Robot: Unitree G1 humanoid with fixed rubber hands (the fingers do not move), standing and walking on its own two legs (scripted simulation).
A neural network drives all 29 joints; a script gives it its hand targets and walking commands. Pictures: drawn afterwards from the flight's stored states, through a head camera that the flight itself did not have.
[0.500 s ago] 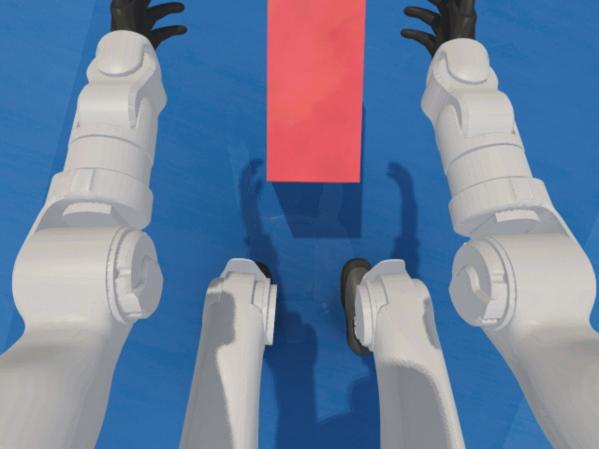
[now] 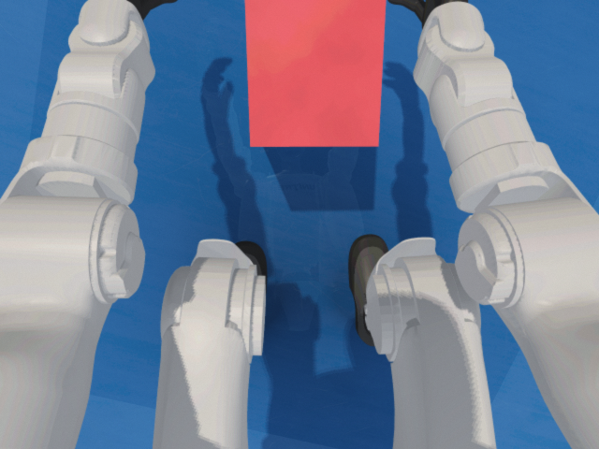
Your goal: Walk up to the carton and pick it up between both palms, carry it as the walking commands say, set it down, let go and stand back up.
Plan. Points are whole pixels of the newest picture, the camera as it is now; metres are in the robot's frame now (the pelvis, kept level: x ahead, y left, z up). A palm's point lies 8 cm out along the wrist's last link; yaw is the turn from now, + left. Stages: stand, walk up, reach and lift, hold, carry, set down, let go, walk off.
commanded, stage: reach and lift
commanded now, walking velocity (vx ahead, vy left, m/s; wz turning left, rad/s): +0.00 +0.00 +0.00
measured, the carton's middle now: (309, 37) +0.54 +0.01 -0.29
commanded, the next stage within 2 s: none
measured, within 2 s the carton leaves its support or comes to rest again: leaves its support in 1.64 s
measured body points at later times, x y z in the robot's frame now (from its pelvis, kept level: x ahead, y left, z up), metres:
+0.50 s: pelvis +0.00 +0.00 -0.02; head +0.38 +0.03 +0.21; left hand +0.56 +0.19 -0.22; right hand +0.56 -0.11 -0.21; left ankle +0.10 +0.11 -0.36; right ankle +0.11 -0.12 -0.36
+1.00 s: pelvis +0.00 -0.01 -0.03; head +0.37 +0.03 +0.20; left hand +0.56 +0.14 -0.22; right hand +0.56 -0.11 -0.21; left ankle +0.10 +0.11 -0.36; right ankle +0.11 -0.12 -0.36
